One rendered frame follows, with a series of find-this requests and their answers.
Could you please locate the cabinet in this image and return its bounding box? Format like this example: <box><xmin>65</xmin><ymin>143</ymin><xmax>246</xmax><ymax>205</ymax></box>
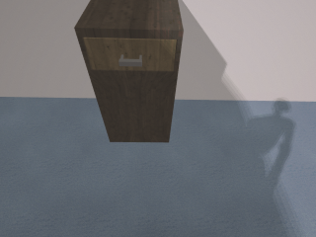
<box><xmin>74</xmin><ymin>0</ymin><xmax>184</xmax><ymax>143</ymax></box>

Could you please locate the handle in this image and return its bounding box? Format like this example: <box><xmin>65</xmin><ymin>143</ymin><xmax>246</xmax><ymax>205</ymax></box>
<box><xmin>118</xmin><ymin>54</ymin><xmax>142</xmax><ymax>67</ymax></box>

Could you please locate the drawer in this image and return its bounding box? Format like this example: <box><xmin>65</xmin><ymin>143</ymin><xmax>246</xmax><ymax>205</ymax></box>
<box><xmin>83</xmin><ymin>37</ymin><xmax>177</xmax><ymax>71</ymax></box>

